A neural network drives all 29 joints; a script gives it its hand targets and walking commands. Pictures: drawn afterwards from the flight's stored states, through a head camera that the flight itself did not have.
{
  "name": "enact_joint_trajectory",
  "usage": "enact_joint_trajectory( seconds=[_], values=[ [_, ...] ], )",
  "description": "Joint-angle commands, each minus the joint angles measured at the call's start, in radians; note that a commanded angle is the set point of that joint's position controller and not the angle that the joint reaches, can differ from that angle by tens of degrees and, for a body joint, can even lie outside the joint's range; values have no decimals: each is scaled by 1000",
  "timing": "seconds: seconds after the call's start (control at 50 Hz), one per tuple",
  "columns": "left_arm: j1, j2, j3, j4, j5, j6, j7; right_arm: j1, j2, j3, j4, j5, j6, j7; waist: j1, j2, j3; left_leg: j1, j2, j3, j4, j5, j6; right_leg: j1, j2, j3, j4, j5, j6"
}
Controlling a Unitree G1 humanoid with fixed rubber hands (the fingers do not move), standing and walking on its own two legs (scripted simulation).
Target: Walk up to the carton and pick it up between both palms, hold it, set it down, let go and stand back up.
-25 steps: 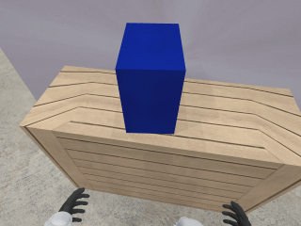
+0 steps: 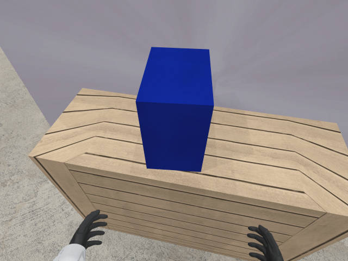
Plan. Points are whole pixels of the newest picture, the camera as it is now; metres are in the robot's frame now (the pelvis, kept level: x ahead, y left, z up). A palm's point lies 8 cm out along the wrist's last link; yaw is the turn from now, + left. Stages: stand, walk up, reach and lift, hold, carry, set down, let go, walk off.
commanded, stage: reach and lift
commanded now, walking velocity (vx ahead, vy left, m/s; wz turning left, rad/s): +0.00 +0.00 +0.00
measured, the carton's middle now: (176, 111) +0.52 +0.00 +0.04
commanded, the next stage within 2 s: none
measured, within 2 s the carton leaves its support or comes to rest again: neither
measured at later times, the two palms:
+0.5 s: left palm (83, 225) +0.22 +0.21 -0.03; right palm (263, 239) +0.19 -0.18 -0.03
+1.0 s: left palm (97, 200) +0.25 +0.18 +0.01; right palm (263, 207) +0.24 -0.18 +0.01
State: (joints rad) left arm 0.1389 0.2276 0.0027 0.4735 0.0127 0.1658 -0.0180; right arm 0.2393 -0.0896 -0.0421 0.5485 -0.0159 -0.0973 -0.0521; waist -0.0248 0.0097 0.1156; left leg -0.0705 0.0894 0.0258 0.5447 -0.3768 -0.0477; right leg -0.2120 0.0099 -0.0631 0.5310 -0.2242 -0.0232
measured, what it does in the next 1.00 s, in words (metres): stands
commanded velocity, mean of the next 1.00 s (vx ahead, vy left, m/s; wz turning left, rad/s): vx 0.00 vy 0.00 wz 0.00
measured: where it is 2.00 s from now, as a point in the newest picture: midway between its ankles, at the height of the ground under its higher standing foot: outside the picture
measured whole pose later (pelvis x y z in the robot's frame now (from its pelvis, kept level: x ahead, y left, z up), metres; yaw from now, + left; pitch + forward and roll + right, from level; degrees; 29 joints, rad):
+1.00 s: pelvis +0.01 +0.03 +0.01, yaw +0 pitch -5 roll -1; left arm 0.05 0.08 -0.10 0.37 -0.07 -0.07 0.14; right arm 0.06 -0.12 -0.07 0.46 0.10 -0.21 -0.01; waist -0.01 0.01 0.07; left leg 0.01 0.04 0.04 0.38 -0.30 -0.02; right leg -0.13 -0.01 0.00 0.35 -0.14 0.02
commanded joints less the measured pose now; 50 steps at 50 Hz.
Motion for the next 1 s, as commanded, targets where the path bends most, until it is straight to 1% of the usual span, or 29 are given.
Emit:
enact_joint_trajectory(
  seconds=[0.0,0.08,0.1,0.12,0.2,0.22,0.28,0.32,0.34,0.38,0.4,0.42,0.5,0.54,0.56,0.6,0.62,0.66,0.68,0.7,0.74,0.78,0.8,0.82,0.84,0.88,0.9,0.94,0.98],
  values=[
    [-121,113,35,-159,-32,-112,13,-21,-19,-13,-113,1,-95,-5,-18,0,-161,-300,-71,78,-182,134,72,345,-8,106,-101,187,11],
    [-58,94,20,-131,-60,-167,11,1,-30,-21,-79,-3,-146,-6,-24,-1,-182,-248,-78,72,-203,200,54,339,-8,91,-116,270,9],
    [-60,101,19,-137,-55,-179,11,-6,-33,-21,-77,4,-159,-6,-8,3,-174,-255,-81,68,-202,237,49,354,-1,91,-115,288,11],
    [-34,97,12,-122,-54,-183,11,2,-26,-10,-45,20,-166,-4,-9,8,-195,-215,-88,74,-203,254,47,353,-8,95,-124,306,13],
    [-4,62,0,-174,-59,-227,28,-9,-55,-26,-70,31,-226,7,3,11,-213,-184,-95,64,-201,357,13,377,17,76,-132,395,1],
    [-1,69,0,-167,-53,-240,32,-21,-58,-17,-79,31,-240,8,17,-2,-212,-181,-97,60,-208,371,14,388,19,76,-131,411,1],
    [31,27,-41,-194,-64,-260,46,-5,-77,-17,-65,49,-261,24,8,14,-213,-132,-94,40,-205,470,-10,378,29,62,-141,443,-12],
    [31,22,-45,-218,-46,-275,60,-25,-91,-15,-78,72,-274,30,28,6,-213,-110,-93,39,-201,516,-13,381,32,71,-149,475,-10],
    [45,9,-51,-210,-44,-274,62,3,-80,-14,-65,75,-275,30,11,8,-189,-88,-95,33,-209,543,-21,376,34,68,-163,497,-15],
    [36,-23,-66,-221,-39,-274,69,-19,-108,-18,-60,91,-277,38,20,23,-168,-66,-82,23,-208,572,-33,361,42,59,-180,451,-22],
    [47,-44,-91,-233,-50,-274,74,-23,-109,-23,-62,94,-277,41,8,14,-155,-56,-80,18,-211,583,-37,355,48,54,-188,435,-31],
    [26,-47,-93,-259,-48,-270,82,-40,-126,-36,-79,91,-274,43,12,34,-135,-70,-80,15,-214,587,-44,349,46,59,-195,411,-35],
    [-24,-67,-106,-304,-44,-248,110,-99,-152,-52,-107,109,-241,55,4,49,-83,-89,-71,9,-249,488,-47,325,55,52,-215,270,-43],
    [-46,-78,-121,-326,-47,-242,127,-121,-150,-55,-141,115,-220,62,20,73,-56,-122,-61,7,-274,445,-44,344,49,56,-213,226,-47],
    [-65,-90,-127,-352,-49,-238,142,-129,-154,-73,-140,124,-210,66,2,78,-85,-117,-49,-1,-277,426,-47,338,53,50,-207,218,-48],
    [-94,-86,-123,-361,-63,-233,161,-157,-165,-74,-169,125,-187,69,12,60,-101,-143,-53,1,-284,403,-41,342,48,55,-205,218,-44],
    [-89,-93,-133,-364,-72,-233,166,-155,-153,-65,-184,134,-174,72,5,44,-81,-152,-54,0,-283,389,-35,339,45,64,-200,225,-42],
    [-126,-107,-129,-344,-66,-219,168,-183,-146,-66,-183,131,-148,71,1,62,-68,-168,-60,3,-285,369,-32,345,37,75,-196,225,-37],
    [-129,-103,-126,-381,-66,-221,174,-190,-158,-68,-217,129,-149,69,5,52,-107,-163,-55,-2,-283,384,-31,353,38,70,-194,242,-38],
    [-147,-114,-127,-369,-73,-219,173,-225,-149,-60,-220,135,-140,69,16,51,-104,-175,-61,5,-284,378,-31,352,39,72,-190,238,-32],
    [-164,-128,-121,-332,-74,-206,170,-215,-157,-71,-188,127,-125,67,-3,27,-114,-160,-59,-3,-289,356,-33,337,39,67,-198,231,-28],
    [-160,-130,-113,-317,-69,-208,171,-246,-152,-77,-203,119,-128,64,21,21,-119,-184,-60,-1,-299,307,-26,341,39,65,-191,203,-28],
    [-141,-146,-119,-314,-74,-217,167,-234,-131,-65,-229,129,-133,65,10,-1,-127,-180,-60,0,-303,308,-19,357,35,68,-189,214,-27],
    [-187,-127,-105,-324,-73,-230,164,-280,-141,-76,-249,116,-137,56,23,1,-133,-205,-69,12,-300,304,-16,356,36,74,-188,224,-19],
    [-155,-137,-101,-280,-68,-236,160,-261,-129,-60,-233,119,-138,52,19,-13,-113,-210,-72,14,-296,313,-11,363,30,79,-189,251,-14],
    [-231,-128,-89,-271,-72,-257,153,-330,-122,-54,-255,118,-151,45,22,-30,-138,-218,-77,18,-293,297,-5,367,29,81,-185,249,-10],
    [-230,-125,-87,-269,-73,-269,156,-324,-105,-42,-241,122,-157,45,35,-19,-162,-206,-84,23,-292,282,-4,363,28,81,-178,247,-7],
    [-346,-102,-86,-261,-88,-290,160,-424,-123,-56,-244,111,-157,37,20,-31,-207,-229,-86,26,-286,219,6,361,23,88,-169,203,-10],
    [-346,-104,-76,-238,-89,-294,162,-414,-112,-61,-206,105,-138,30,16,-32,-208,-256,-79,23,-300,183,20,376,24,94,-168,184,-7]
  ],
)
